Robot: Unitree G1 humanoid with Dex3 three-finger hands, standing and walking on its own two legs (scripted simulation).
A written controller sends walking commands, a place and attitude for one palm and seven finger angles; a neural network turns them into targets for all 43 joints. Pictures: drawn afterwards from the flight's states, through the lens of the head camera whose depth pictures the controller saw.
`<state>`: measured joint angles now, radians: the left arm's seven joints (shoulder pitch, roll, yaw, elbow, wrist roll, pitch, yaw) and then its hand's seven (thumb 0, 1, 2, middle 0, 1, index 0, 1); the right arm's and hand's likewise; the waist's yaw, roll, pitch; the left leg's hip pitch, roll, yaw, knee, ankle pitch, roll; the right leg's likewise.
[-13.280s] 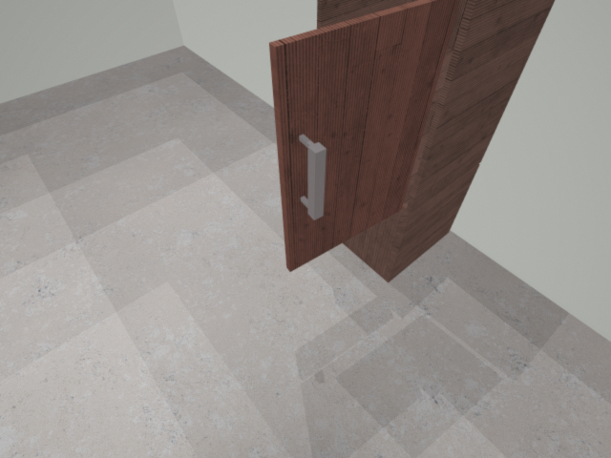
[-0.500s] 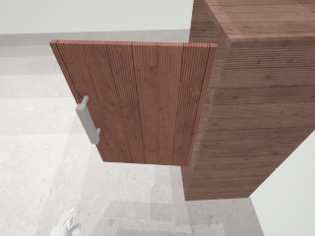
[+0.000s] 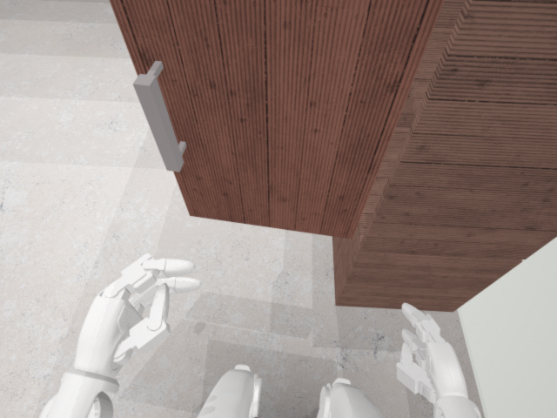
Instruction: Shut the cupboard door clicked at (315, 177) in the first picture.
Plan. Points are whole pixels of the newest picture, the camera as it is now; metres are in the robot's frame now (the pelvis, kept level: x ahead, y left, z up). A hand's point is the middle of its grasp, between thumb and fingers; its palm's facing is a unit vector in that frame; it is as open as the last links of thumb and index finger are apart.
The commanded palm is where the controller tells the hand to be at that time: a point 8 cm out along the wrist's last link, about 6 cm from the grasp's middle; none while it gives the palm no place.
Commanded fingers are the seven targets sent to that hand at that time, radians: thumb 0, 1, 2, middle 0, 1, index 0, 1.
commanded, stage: raise the hand and make a fist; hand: left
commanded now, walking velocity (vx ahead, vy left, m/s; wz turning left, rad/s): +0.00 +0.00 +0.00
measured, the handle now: (166, 120) +0.53 +0.24 +0.09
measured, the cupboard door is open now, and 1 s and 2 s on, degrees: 84 84 84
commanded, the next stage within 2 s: bring the fist close to the handle in 1.28 s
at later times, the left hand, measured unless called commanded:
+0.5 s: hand (141, 302) +0.24 +0.19 +0.08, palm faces -0.06 -1.00 -0.03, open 3.2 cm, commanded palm +0.21 +0.25 +0.08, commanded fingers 0.00 0.90 0.90 -1.25 -1.44 -1.25 -1.44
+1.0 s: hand (123, 281) +0.25 +0.21 +0.10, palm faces -0.07 -1.00 -0.04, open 3.1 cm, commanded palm +0.23 +0.26 +0.10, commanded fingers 0.00 0.90 0.90 -1.30 -1.50 -1.30 -1.50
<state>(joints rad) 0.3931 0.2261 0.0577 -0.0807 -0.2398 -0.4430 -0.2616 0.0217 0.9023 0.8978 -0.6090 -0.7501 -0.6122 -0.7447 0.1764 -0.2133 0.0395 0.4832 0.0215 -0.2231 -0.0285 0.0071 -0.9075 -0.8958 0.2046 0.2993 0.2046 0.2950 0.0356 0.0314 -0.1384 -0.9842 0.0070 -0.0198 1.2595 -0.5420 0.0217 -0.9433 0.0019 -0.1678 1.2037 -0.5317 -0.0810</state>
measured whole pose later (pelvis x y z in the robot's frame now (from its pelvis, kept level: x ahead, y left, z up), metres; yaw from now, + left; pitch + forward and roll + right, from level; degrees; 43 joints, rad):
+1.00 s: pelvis +0.02 +0.03 +0.04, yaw -1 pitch +13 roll -3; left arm 0.37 0.27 0.17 -0.05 -0.30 -0.32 -0.29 0.02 0.90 0.90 -1.29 -1.50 -1.30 -1.49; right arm 0.29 -0.25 0.03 0.48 0.03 -0.17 -0.04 0.01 -0.91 -0.90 0.21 0.30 0.21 0.30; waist -0.01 0.03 -0.13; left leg -0.79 -0.01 0.02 1.07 -0.50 0.06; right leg -0.75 0.00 -0.12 1.01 -0.47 -0.04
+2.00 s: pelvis +0.02 +0.01 +0.04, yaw -1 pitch +14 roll -1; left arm -0.13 0.31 0.25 0.42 -0.28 -0.33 -0.33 0.02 0.90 0.90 -1.30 -1.50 -1.30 -1.50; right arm 0.29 -0.27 0.02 0.57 0.04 -0.15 -0.05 0.01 -0.91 -0.90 0.21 0.30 0.20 0.30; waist -0.03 0.02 -0.12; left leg -0.79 0.00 0.03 1.03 -0.47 0.04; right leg -0.78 0.01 -0.10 0.99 -0.45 -0.05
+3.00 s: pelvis +0.02 +0.02 +0.04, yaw -2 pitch +16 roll -1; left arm -0.51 0.36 0.30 0.86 -0.20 -0.43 -0.31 0.02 0.90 0.90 -1.30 -1.50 -1.30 -1.50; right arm 0.31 -0.26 0.02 0.61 0.03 -0.03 -0.03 0.00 -0.91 -0.90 0.21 0.30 0.20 0.29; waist -0.07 0.02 -0.12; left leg -0.82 0.00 0.05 1.00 -0.46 0.05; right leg -0.81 0.01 -0.09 0.96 -0.43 -0.04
